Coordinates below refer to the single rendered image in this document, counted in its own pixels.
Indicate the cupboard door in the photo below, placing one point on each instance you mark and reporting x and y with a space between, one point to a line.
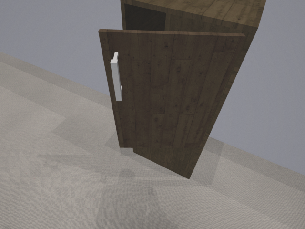
171 83

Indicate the handle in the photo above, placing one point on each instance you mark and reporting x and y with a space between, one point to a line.
116 77

